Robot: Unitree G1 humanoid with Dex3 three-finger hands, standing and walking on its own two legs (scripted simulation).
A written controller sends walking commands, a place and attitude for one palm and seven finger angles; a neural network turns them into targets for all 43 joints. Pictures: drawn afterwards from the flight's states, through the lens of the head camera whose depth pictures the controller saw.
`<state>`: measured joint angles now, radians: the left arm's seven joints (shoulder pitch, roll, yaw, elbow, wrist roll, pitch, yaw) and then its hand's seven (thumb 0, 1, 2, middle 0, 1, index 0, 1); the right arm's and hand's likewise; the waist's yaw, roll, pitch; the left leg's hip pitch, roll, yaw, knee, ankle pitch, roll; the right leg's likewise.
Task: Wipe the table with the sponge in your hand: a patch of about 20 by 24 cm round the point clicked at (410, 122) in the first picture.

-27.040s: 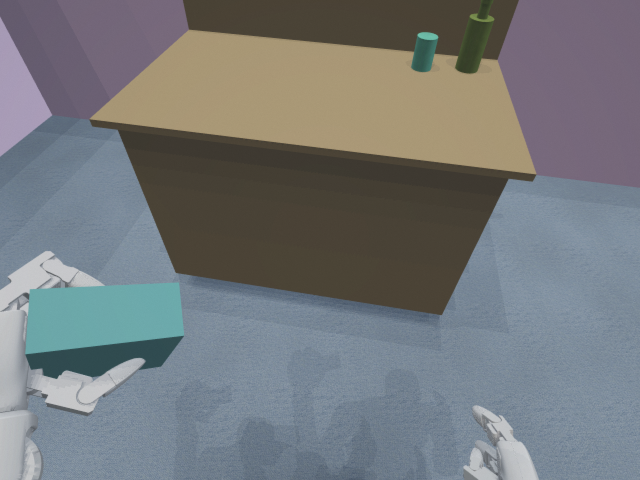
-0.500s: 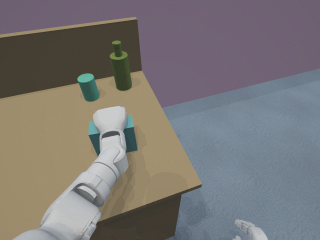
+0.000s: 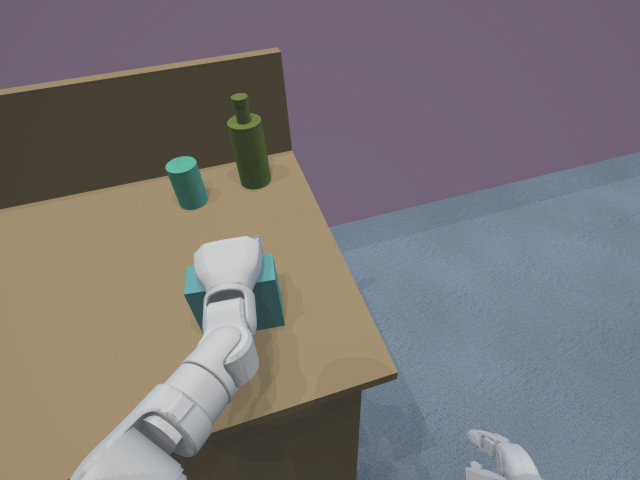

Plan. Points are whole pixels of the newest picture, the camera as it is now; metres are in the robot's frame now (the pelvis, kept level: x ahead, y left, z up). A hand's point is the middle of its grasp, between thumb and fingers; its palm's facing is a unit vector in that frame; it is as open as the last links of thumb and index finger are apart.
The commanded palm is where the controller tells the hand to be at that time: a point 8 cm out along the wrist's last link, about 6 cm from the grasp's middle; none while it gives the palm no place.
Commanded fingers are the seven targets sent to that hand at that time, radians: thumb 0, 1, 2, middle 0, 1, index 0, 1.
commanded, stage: wipe back along the third lane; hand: left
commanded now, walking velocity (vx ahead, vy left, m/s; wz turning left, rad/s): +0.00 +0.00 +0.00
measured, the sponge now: (240, 304) +0.36 +0.16 +0.01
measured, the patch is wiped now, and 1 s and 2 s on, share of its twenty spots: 1.00 1.00 1.00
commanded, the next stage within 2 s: slide back across to the middle lane in 0.62 s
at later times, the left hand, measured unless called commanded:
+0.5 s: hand (251, 320) +0.31 +0.13 +0.05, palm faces +0.02 -0.06 -1.00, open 9.6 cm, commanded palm +0.26 +0.12 +0.08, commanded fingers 0.00 0.10 1.30 -1.20 -1.60 -1.20 -1.60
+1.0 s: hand (246, 331) +0.29 +0.13 +0.05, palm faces +0.03 -0.14 -0.99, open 9.6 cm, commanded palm +0.24 +0.15 +0.10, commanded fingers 0.00 0.10 1.30 -1.20 -1.60 -1.20 -1.60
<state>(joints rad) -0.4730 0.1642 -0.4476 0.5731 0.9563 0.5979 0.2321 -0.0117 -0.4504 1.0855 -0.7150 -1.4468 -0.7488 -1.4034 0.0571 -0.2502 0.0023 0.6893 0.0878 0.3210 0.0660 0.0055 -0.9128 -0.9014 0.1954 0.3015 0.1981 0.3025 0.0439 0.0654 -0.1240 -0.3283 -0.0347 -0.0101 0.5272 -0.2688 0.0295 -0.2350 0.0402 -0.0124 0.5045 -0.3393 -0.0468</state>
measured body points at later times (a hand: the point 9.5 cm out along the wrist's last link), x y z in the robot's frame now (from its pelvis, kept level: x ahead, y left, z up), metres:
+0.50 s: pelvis -0.01 -0.02 +0.00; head -0.04 -0.07 +0.45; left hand +0.30 +0.13 +0.10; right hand +0.22 -0.24 -0.08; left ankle +0.00 +0.10 -0.73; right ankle -0.05 -0.09 -0.73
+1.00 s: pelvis -0.01 -0.03 +0.00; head -0.05 -0.07 +0.45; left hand +0.28 +0.13 +0.11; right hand +0.20 -0.25 -0.09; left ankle +0.00 +0.10 -0.73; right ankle -0.05 -0.09 -0.73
